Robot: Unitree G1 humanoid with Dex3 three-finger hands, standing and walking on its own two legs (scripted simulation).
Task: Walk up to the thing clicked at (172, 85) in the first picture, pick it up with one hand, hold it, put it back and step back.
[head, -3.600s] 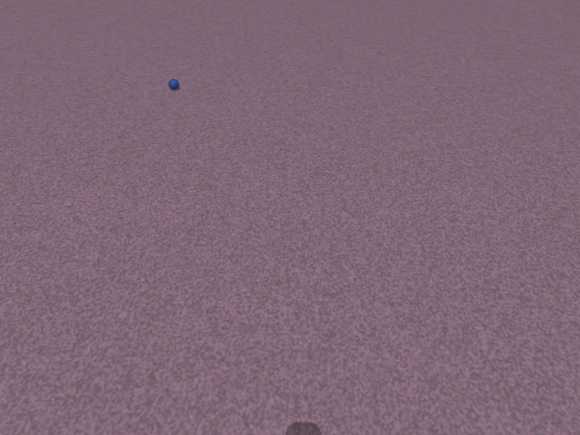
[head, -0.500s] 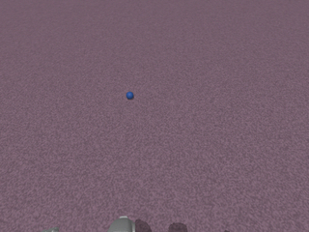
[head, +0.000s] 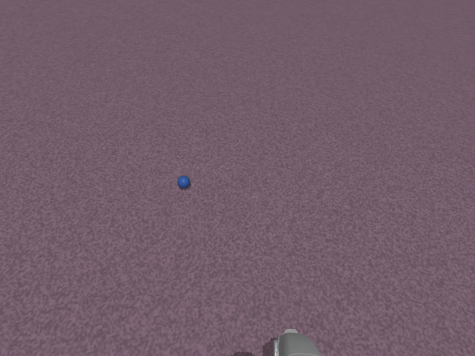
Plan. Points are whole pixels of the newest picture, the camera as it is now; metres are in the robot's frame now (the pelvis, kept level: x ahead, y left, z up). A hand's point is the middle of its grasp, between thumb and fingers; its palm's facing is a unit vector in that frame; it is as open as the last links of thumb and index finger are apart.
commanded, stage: walk up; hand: left
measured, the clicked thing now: (183, 182) +1.07 +0.24 -0.74
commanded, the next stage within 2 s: none
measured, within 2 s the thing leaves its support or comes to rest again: neither
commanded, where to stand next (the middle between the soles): +0.73 -0.02 m, yaw +3 degrees
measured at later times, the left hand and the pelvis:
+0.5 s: hand (133, 289) +0.27 +0.21 -0.13, palm faces +0.02 -0.93 -0.38, open 7.4 cm; pelvis +0.21 -0.06 +0.00, yaw +2 degrees
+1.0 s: hand (136, 220) +0.45 +0.24 -0.14, palm faces -0.03 -0.93 -0.36, open 7.4 cm; pelvis +0.40 -0.04 -0.01, yaw +1 degrees
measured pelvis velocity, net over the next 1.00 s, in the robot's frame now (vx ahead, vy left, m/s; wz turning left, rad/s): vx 0.40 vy -0.04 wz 0.02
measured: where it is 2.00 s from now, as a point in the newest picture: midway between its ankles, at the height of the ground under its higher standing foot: (236, 253)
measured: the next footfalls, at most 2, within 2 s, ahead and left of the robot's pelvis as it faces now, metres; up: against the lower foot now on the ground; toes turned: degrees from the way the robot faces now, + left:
right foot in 0.18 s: +0.26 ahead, -0.17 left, +0.00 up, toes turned -5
left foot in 0.66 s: +0.43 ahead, +0.09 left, +0.00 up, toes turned +8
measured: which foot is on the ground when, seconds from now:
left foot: down 0.00-0.20, up 0.22-0.64, down 0.66-1.00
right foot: up 0.00-0.16, down 0.18-0.68, up 0.70-1.00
